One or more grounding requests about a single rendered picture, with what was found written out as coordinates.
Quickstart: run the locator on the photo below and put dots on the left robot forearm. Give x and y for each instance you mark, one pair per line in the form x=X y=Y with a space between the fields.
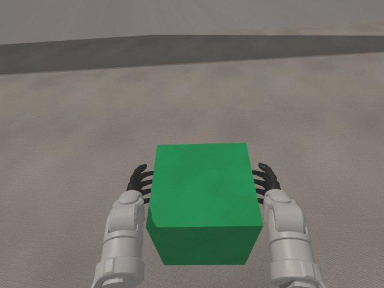
x=121 y=263

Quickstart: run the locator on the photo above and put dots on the right robot forearm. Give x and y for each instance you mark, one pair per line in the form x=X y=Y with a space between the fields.
x=293 y=264

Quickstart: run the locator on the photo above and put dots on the carton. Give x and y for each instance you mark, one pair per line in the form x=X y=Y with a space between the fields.
x=203 y=207

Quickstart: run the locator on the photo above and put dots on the robot left hand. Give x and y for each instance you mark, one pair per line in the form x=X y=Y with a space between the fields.
x=135 y=181

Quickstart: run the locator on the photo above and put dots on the robot right hand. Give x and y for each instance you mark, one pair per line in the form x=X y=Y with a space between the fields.
x=269 y=183

